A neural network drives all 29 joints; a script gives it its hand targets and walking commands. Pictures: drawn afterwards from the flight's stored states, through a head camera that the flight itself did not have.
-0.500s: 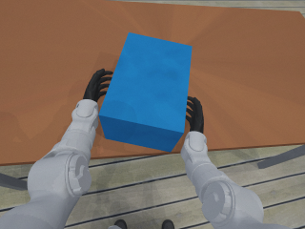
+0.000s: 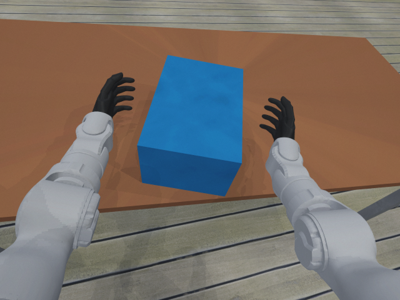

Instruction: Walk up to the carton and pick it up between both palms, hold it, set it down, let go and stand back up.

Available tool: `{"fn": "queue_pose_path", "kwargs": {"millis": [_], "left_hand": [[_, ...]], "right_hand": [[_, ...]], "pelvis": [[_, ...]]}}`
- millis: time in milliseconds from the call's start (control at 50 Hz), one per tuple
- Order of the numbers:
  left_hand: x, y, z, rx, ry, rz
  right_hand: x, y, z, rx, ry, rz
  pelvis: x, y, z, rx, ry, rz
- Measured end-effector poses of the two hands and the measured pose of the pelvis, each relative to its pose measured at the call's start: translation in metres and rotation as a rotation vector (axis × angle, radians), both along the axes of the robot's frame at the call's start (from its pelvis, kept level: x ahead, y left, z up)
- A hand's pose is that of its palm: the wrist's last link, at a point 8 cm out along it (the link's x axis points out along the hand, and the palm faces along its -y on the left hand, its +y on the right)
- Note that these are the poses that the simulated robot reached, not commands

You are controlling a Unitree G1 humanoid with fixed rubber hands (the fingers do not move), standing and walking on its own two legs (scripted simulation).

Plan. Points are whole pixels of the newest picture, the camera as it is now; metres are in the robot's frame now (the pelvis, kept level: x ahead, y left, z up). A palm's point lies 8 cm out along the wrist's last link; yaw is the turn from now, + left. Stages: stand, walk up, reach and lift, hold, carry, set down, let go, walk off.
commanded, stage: set down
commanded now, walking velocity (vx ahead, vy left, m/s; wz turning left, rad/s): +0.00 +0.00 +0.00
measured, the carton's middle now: (195, 123) +0.52 -0.02 +0.01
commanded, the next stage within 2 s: none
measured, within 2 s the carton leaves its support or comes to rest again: neither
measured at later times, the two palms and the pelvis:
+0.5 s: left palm (94, 82) +0.47 +0.17 +0.16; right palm (295, 102) +0.43 -0.18 +0.17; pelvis +0.00 -0.03 +0.02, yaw +3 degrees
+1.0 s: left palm (89, 115) +0.43 +0.18 +0.12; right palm (285, 143) +0.38 -0.16 +0.12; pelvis +0.00 -0.04 +0.04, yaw +2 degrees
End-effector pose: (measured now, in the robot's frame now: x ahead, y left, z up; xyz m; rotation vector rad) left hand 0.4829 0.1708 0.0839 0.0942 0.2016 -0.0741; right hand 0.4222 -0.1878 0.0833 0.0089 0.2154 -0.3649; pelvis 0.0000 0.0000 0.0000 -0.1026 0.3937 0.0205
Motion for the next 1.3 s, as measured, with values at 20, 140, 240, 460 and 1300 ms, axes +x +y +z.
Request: {"fn": "queue_pose_path", "kwargs": {"millis": [20,140,240,460,1300], "left_hand": [[-0.001,0.002,0.005,0.002,-0.003,0.001],[-0.007,0.008,0.028,0.019,0.012,0.009],[-0.011,0.008,0.043,0.014,0.016,0.025],[-0.01,0.004,0.072,-0.017,0.02,0.056],[-0.094,0.033,0.042,-0.042,0.056,0.029]], "right_hand": [[0.0,0.0,0.005,0.003,0.0,0.007],[0.003,0.01,0.032,0.019,0.004,0.053],[0.008,0.019,0.053,0.027,0.0,0.077],[0.008,0.014,0.084,0.018,0.025,0.074],[-0.079,0.029,0.036,0.079,-0.007,0.044]], "pelvis": [[-0.001,0.0,0.0,0.003,-0.007,0.003],[-0.008,-0.003,0.002,0.018,-0.045,0.022],[-0.01,-0.008,0.005,0.027,-0.06,0.035],[-0.006,-0.026,0.019,0.042,-0.12,0.044],[-0.004,-0.019,0.037,0.062,-0.402,0.008]]}}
